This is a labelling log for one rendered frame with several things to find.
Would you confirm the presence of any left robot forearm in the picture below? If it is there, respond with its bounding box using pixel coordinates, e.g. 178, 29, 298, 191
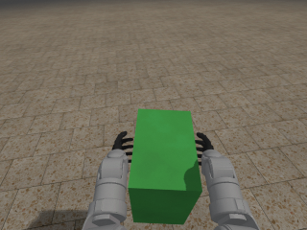
82, 149, 129, 230

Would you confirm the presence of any carton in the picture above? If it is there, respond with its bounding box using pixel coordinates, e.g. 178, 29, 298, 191
128, 108, 202, 225

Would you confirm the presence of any right robot forearm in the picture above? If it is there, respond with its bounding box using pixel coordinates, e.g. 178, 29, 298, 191
201, 149, 261, 230

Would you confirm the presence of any right robot hand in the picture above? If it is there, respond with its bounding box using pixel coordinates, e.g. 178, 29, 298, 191
195, 132, 214, 166

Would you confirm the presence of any left robot hand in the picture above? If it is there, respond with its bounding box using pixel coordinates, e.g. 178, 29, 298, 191
112, 131, 133, 163

